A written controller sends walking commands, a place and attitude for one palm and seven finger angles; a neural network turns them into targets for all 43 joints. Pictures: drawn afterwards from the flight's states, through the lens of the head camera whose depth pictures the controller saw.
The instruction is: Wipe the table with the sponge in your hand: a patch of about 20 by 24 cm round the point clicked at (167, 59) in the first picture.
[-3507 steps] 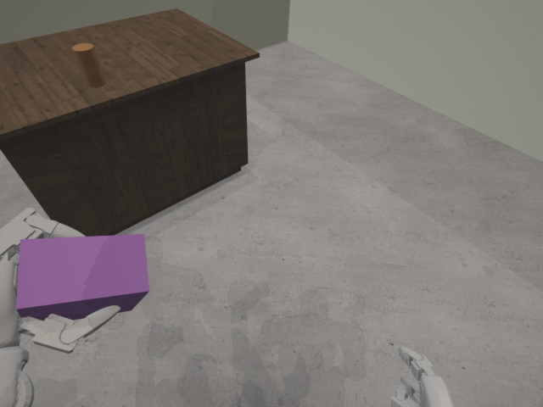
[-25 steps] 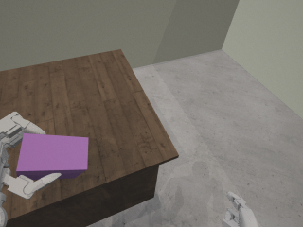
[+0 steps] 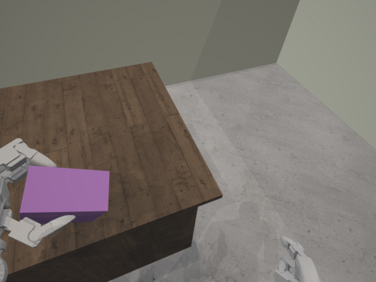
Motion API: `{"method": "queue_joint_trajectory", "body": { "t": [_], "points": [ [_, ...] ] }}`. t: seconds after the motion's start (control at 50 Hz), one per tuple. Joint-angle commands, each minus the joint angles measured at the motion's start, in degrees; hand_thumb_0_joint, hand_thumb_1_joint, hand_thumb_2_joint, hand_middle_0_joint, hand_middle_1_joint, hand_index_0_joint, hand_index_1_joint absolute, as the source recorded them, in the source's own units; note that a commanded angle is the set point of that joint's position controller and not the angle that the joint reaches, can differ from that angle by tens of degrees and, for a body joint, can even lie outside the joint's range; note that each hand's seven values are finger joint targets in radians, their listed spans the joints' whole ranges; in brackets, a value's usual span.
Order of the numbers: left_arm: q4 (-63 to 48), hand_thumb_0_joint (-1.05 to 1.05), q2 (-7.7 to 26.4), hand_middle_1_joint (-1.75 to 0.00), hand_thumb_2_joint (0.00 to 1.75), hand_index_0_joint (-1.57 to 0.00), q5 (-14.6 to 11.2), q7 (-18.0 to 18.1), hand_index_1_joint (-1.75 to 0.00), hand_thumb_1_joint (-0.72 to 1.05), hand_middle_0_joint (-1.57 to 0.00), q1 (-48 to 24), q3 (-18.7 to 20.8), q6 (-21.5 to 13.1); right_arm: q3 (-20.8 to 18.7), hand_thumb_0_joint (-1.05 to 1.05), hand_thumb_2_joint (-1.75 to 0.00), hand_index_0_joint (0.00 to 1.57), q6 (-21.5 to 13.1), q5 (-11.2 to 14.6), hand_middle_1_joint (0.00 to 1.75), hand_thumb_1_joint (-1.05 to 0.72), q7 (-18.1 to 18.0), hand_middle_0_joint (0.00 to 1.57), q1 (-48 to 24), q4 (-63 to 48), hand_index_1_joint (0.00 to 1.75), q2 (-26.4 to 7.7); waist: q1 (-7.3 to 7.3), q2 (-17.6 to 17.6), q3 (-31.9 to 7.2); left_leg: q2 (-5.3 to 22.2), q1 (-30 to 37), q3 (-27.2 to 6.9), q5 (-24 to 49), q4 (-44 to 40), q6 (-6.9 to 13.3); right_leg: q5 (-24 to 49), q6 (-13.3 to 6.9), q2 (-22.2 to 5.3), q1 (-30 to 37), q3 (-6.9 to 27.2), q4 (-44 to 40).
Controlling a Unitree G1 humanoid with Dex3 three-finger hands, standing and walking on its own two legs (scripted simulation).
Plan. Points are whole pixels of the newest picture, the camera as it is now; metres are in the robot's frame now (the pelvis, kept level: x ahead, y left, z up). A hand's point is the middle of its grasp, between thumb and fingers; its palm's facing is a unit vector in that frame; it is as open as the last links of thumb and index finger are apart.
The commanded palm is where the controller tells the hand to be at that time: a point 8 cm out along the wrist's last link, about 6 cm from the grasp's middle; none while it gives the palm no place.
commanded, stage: shuffle to correct the standing spot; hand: left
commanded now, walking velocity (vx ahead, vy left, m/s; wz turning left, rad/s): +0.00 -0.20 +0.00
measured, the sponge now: (76, 198) +0.23 +0.21 +0.12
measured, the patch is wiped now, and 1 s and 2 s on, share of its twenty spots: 0.00 0.00 0.00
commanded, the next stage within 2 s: none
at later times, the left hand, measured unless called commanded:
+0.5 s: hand (39, 187) +0.22 +0.24 +0.16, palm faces +0.32 -0.85 -0.41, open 10.3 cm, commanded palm +0.16 +0.28 +0.18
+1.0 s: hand (35, 188) +0.22 +0.25 +0.16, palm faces +0.32 -0.85 -0.41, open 10.3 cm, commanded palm +0.16 +0.28 +0.18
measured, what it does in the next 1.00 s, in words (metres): stands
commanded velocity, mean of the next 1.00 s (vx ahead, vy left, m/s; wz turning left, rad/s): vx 0.00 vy -0.20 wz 0.00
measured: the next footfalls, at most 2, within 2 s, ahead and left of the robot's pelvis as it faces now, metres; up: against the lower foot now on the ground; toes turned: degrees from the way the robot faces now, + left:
none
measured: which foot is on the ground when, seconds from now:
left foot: down 0.00-1.00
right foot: down 0.00-1.00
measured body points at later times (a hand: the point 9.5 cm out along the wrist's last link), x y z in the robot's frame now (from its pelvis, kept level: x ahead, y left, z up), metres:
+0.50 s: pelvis +0.00 +0.00 +0.00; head +0.03 +0.01 +0.45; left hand +0.20 +0.29 +0.19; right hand +0.16 -0.24 -0.08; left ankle +0.02 +0.14 -0.73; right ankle +0.00 -0.06 -0.73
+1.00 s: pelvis +0.00 +0.00 +0.00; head +0.02 +0.02 +0.45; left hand +0.19 +0.29 +0.19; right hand +0.16 -0.23 -0.08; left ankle +0.02 +0.14 -0.73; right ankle +0.00 -0.06 -0.73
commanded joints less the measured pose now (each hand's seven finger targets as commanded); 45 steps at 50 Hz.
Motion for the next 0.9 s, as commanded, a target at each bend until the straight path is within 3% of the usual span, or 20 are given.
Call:
{"method": "queue_joint_trajectory", "body": {
  "t": [0.0, 0.04, 0.14, 0.22, 0.24, 0.32, 0.34, 0.46, 0.52, 0.54, 0.62, 0.68, 0.82, 0.88],
  "points": [
    [-13.1, 0.0, 10.2, -1.6, 1.3, -1.2, -0.1, 1.3, -1.6, 0.1, -1.2, -6.2, 7.2, -4.2, -2.8, 0.0, -0.9, 0.2, -3.5, -0.4, 0.3, -0.9, -0.7, 0.2, -4.5, -9.1, 0.3, -7.1, -0.62, 5.8, -7.9, 6.1, 5.4, -7.0, 8.1, -5.8, 4.8, 10.5, 3.3, -8.7, 1.0, 8.2, -5.0],
    [-12.8, 0.0, 10.0, -1.6, 1.3, -1.2, 0.0, 1.2, -1.6, 0.1, -1.2, -5.7, 6.7, -4.0, -2.8, 0.0, -0.9, 0.2, -3.5, -0.1, 0.3, -0.9, -0.6, 0.2, -4.9, -9.0, 0.3, -7.0, -0.67, 7.2, -7.7, 6.3, 6.0, -7.0, 10.6, -5.7, 4.8, 11.9, 3.4, -8.7, 1.3, 7.6, -4.7],
    [-10.7, 0.0, 9.4, -1.6, 1.3, -1.2, -0.3, 0.9, -1.6, 0.1, -1.2, -2.6, 6.7, -3.5, -3.0, 0.0, -0.9, 0.2, -3.1, 0.2, 0.3, -0.9, -0.2, 0.2, -4.0, -9.3, 0.3, -7.1, -0.75, 3.5, -9.1, 5.1, 6.0, -5.7, 10.1, -3.5, 4.2, 13.9, 2.5, -9.5, 2.4, 8.1, -5.4],
    [-11.6, 0.0, 9.7, -1.6, 1.3, -1.2, -0.6, 0.9, -1.6, 0.1, -1.2, -3.2, 7.2, -3.6, -3.0, 0.0, -0.9, 0.2, -2.8, 0.2, 0.3, -0.9, -0.1, 0.2, -3.9, -9.5, 0.3, -7.0, -0.98, 0.9, -8.2, 3.3, 5.1, -4.4, 2.9, -1.7, 3.8, 10.3, 1.6, -10.8, 0.0, 10.0, -6.9],
    [-12.0, 0.0, 10.3, -1.6, 1.3, -1.2, -0.8, 1.1, -1.6, 0.1, -1.2, -3.2, 7.4, -3.6, -2.8, 0.0, -0.9, 0.2, -2.7, 0.3, 0.3, -0.9, -0.3, 0.2, -4.3, -9.3, 0.3, -7.0, -1.16, 2.4, -7.6, 3.2, 5.4, -4.7, 2.5, -2.7, 3.8, 9.4, 1.2, -11.0, -0.9, 9.8, -6.8],
    [-12.5, 0.0, 10.5, -1.6, 1.3, -1.2, -0.7, 1.3, -1.6, 0.1, -1.2, -3.1, 8.1, -3.8, -2.8, 0.0, -0.9, 0.2, -2.8, -0.1, 0.3, -0.9, -0.4, 0.2, -4.4, -9.3, 0.3, -6.9, -0.9, 2.0, -8.0, 3.8, 5.6, -4.6, 3.7, -2.4, 4.3, 10.6, 2.8, -10.5, -0.6, 10.2, -6.9],
    [-12.8, 0.0, 10.7, -1.6, 1.3, -1.2, -0.7, 1.4, -1.6, 0.1, -1.2, -3.8, 7.6, -3.6, -2.6, 0.0, -0.9, 0.2, -2.8, 0.1, 0.3, -0.9, -0.6, 0.2, -4.7, -9.2, 0.3, -6.8, -1.14, 2.1, -7.5, 3.8, 5.8, -5.3, 4.8, -3.2, 4.1, 10.6, 2.1, -10.6, -0.9, 9.7, -6.2],
    [-12.6, 0.0, 9.6, -1.6, 1.3, -1.2, -0.3, 1.2, -1.6, 0.1, -1.2, -4.6, 6.7, -3.9, -2.8, 0.0, -0.9, 0.2, -3.2, -0.2, 0.3, -0.9, -0.6, 0.2, -4.4, -9.0, 0.3, -7.1, -0.69, 5.8, -8.6, 6.3, 6.4, -6.8, 10.8, -5.3, 4.8, 12.4, 3.2, -8.6, 1.3, 7.7, -4.6],
    [-11.0, 0.0, 9.7, -1.6, 1.3, -1.2, -0.2, 1.0, -1.6, 0.1, -1.2, -2.9, 7.3, -3.7, -3.1, 0.0, -0.9, 0.2, -3.0, -0.2, 0.3, -0.9, -0.3, 0.2, -4.0, -9.1, 0.3, -7.2, -0.5, 4.4, -9.0, 6.1, 5.9, -6.1, 10.3, -3.9, 4.6, 13.2, 3.7, -9.0, 2.3, 8.1, -5.6],
    [-11.1, 0.0, 9.1, -1.6, 1.3, -1.2, -0.4, 1.0, -1.6, 0.1, -1.2, -2.8, 6.3, -3.4, -2.9, 0.0, -0.9, 0.2, -3.0, 0.2, 0.3, -0.9, -0.3, 0.2, -4.3, -9.2, 0.3, -7.1, -0.89, 4.4, -8.1, 5.6, 5.5, -6.3, 9.6, -4.6, 4.3, 12.7, 2.8, -9.1, 1.7, 8.0, -5.3],
    [-10.9, 0.0, 9.9, -1.6, 1.3, -1.2, -0.5, 1.1, -1.6, 0.1, -1.2, -2.3, 7.6, -3.5, -3.1, 0.0, -0.9, 0.2, -2.7, 0.0, 0.3, -0.9, -0.2, 0.2, -3.9, -9.2, 0.3, -7.1, -0.83, 1.2, -8.8, 4.3, 5.5, -4.6, 5.3, -2.0, 4.1, 12.7, 2.8, -10.4, 1.1, 9.8, -6.8],
    [-11.9, 0.0, 10.1, -1.6, 1.3, -1.2, -0.7, 1.3, -1.6, 0.1, -1.2, -3.4, 7.4, -3.6, -2.9, 0.0, -0.9, 0.2, -2.7, 0.0, 0.3, -0.9, -0.4, 0.2, -4.2, -9.3, 0.3, -7.0, -1.13, 1.1, -8.5, 3.4, 5.7, -4.5, 4.5, -1.7, 3.9, 11.8, 2.0, -11.0, -0.2, 10.2, -6.7],
    [-12.2, 0.0, 9.7, -1.6, 1.3, -1.2, -0.4, 1.4, -1.6, 0.1, -1.2, -4.2, 7.2, -3.7, -2.8, 0.0, -0.9, 0.2, -2.7, -0.1, 0.3, -0.9, -0.5, 0.2, -4.6, -9.0, 0.3, -7.0, -0.9, 3.8, -7.5, 4.6, 4.6, -5.7, 3.0, -3.8, 4.5, 9.2, 3.4, -9.8, -0.1, 9.7, -6.8],
    [-12.3, 0.0, 10.2, -1.6, 1.3, -1.2, -0.3, 1.5, -1.6, 0.1, -1.2, -4.3, 7.4, -3.9, -2.7, 0.0, -0.9, 0.2, -2.9, -0.3, 0.3, -0.9, -0.5, 0.2, -4.6, -8.9, 0.3, -7.1, -0.81, 6.1, -8.1, 6.0, 5.1, -6.9, 8.1, -5.2, 4.7, 11.1, 3.4, -8.8, 1.1, 8.0, -5.5]
  ]
}}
